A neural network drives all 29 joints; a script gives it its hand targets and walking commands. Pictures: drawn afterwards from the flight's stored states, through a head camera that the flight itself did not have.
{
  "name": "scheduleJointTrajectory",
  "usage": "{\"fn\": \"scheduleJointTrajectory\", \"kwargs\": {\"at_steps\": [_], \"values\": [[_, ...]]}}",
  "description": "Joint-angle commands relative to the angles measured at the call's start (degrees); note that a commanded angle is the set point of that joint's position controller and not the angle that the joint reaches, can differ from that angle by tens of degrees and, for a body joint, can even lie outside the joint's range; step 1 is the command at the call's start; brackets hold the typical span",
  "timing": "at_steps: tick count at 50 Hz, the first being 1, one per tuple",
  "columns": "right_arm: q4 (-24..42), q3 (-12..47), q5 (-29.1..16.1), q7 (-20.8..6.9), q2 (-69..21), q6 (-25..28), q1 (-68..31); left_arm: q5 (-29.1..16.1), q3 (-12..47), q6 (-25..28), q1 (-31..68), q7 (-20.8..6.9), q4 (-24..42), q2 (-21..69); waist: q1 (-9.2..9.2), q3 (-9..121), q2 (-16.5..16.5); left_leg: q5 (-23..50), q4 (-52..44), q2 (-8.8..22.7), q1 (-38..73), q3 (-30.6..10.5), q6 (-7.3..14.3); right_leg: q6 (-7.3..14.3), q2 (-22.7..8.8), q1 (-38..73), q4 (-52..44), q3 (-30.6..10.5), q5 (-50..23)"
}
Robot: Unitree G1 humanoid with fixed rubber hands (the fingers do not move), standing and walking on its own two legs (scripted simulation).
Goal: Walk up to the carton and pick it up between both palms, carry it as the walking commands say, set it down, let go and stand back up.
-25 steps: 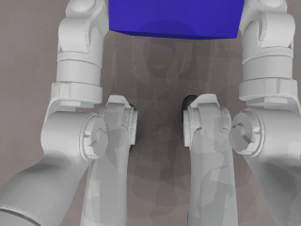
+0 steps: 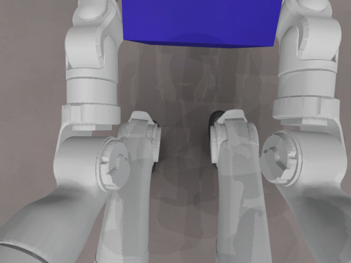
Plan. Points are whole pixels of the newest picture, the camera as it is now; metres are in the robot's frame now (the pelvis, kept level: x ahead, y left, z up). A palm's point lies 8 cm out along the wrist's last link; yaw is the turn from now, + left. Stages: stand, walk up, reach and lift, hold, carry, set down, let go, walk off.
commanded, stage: reach and lift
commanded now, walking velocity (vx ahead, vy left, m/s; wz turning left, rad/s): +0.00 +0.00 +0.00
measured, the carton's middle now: out of the picture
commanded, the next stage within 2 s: none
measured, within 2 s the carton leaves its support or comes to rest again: neither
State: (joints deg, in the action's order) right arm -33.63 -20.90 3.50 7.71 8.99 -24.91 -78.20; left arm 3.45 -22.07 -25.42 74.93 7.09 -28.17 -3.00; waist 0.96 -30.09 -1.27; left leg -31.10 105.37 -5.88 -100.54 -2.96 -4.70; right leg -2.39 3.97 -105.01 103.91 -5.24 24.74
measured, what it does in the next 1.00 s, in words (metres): rises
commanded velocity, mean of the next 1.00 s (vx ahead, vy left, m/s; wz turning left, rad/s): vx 0.00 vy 0.00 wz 0.00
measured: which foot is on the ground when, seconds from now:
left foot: down 0.00-1.00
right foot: down 0.00-1.00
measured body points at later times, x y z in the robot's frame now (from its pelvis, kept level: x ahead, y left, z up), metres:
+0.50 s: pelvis -0.01 +0.01 +0.05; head +0.31 -0.02 +0.34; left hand +0.53 +0.12 -0.05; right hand +0.53 -0.17 -0.06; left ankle +0.13 +0.14 -0.45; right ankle +0.16 -0.12 -0.45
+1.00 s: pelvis +0.00 +0.00 +0.11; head +0.30 -0.03 +0.43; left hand +0.51 +0.11 +0.02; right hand +0.51 -0.17 +0.01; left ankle +0.13 +0.14 -0.45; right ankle +0.16 -0.12 -0.45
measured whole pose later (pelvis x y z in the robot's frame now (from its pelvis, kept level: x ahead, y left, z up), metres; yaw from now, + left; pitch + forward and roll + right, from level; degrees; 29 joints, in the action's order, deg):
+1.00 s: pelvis +0.00 +0.00 +0.11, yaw -1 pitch +15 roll +3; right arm -30.8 -20.2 4.8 7.0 4.5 -24.8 -64.8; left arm 4.3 -20.6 -25.0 61.0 6.9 -25.5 1.0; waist 0.3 -29.8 -0.5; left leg -27.5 84.9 -4.7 -72.7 -3.4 -3.5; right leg -1.8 3.6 -76.9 84.0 -5.8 22.1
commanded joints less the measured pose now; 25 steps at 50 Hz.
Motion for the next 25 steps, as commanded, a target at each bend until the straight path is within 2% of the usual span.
{"fn": "scheduleJointTrajectory", "kwargs": {"at_steps": [1,4,7,13,15,21,25], "values": [[5.5,40.0,-10.1,-16.3,-64.7,0.7,-38.9,-10.7,38.1,2.6,43.8,-16.1,4.6,57.3,-1.85,136.1,6.7,13.8,-10.8,-5.1,24.2,8.3,3.0,-0.3,5.0,55.1,-8.6,7.4,-16.7],[2.8,38.8,-8.9,-16.5,-65.6,1.3,-37.2,-9.4,36.8,3.1,42.4,-16.6,2.5,58.1,-1.97,130.8,6.5,12.0,-12.3,-5.2,22.7,8.0,3.1,-0.1,5.0,53.8,-10.2,7.1,-14.6],[1.5,38.2,-8.7,-16.9,-66.3,2.0,-36.3,-8.6,37.1,3.6,42.7,-16.7,2.5,58.8,-2.16,129.4,4.8,12.0,-13.6,-5.1,25.0,7.5,3.1,0.2,5.1,52.3,-11.2,7.2,-13.4],[1.7,38.4,-9.7,-17.4,-66.6,2.2,-36.5,-9.0,39.5,3.9,45.6,-16.0,5.7,59.3,-1.74,132.6,1.9,12.4,-15.5,-5.0,31.8,6.8,2.7,0.7,5.4,52.3,-12.7,7.5,-12.3],[2.8,38.7,-10.1,-17.4,-65.9,1.9,-37.2,-9.6,40.5,3.6,46.6,-15.6,7.0,59.4,-1.08,135.0,1.3,12.2,-16.0,-4.9,34.2,6.6,2.5,0.7,5.5,53.4,-13.2,7.7,-11.9],[6.1,39.8,-10.5,-17.3,-64.6,0.8,-38.8,-10.8,40.7,1.8,44.8,-15.1,6.5,61.2,0.08,136.7,2.0,10.5,-18.9,-4.7,38.6,5.7,2.6,1.0,5.4,56.2,-15.8,7.8,-9.8],[4.6,38.8,-9.2,-17.6,-64.8,0.6,-37.8,-10.2,39.4,1.3,42.4,-15.4,3.6,62.8,0.94,132.5,3.2,8.3,-21.3,-4.6,38.0,5.0,2.9,1.2,5.2,56.2,-18.0,7.8,-7.5]]}}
